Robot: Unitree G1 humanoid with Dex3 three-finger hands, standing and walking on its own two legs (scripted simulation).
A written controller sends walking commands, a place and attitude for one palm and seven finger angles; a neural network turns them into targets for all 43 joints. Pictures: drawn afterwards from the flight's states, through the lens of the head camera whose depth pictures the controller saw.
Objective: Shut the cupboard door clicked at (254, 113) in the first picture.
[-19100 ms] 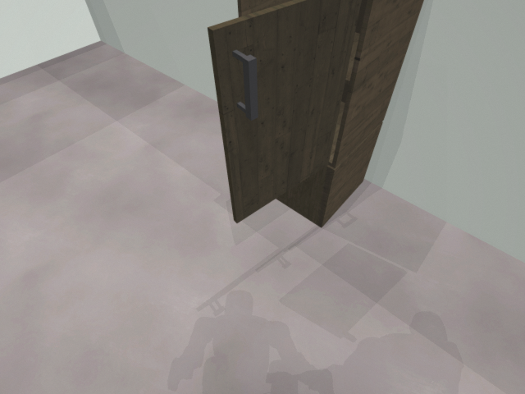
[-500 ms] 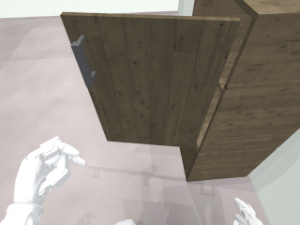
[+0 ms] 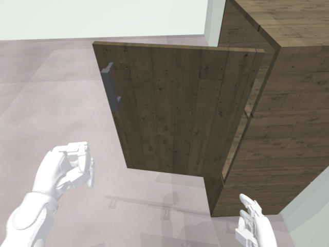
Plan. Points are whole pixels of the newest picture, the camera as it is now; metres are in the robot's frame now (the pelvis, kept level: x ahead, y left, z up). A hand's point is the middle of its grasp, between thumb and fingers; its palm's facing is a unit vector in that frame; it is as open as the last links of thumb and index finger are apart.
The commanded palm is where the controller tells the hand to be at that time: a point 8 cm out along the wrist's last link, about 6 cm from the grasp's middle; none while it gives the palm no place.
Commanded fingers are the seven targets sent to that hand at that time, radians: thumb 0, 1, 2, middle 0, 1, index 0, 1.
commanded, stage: raise the hand and make a fist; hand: left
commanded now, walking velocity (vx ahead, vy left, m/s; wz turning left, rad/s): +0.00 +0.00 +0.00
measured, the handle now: (113, 87) +0.48 +0.21 +0.15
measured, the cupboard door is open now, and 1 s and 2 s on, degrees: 80 80 80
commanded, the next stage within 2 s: bring the fist close to the handle in 0.46 s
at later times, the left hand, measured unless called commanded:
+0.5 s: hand (84, 163) +0.22 +0.18 +0.16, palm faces +0.05 -1.00 -0.07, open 3.1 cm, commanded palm +0.19 +0.22 +0.15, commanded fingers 0.00 0.90 0.90 -1.30 -1.50 -1.30 -1.50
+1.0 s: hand (103, 144) +0.29 +0.17 +0.14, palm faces -0.03 -1.00 -0.04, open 3.1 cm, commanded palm +0.27 +0.23 +0.15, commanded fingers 0.00 0.90 0.90 -1.30 -1.50 -1.30 -1.50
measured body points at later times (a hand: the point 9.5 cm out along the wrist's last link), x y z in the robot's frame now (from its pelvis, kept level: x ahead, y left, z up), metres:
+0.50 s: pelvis -0.01 -0.02 +0.01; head -0.03 -0.03 +0.46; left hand +0.22 +0.24 +0.16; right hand +0.18 -0.24 -0.06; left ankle +0.01 +0.10 -0.72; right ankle +0.00 -0.12 -0.72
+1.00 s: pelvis +0.00 -0.02 +0.01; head -0.01 -0.04 +0.46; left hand +0.28 +0.23 +0.14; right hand +0.18 -0.25 -0.07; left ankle +0.01 +0.10 -0.72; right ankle +0.00 -0.12 -0.72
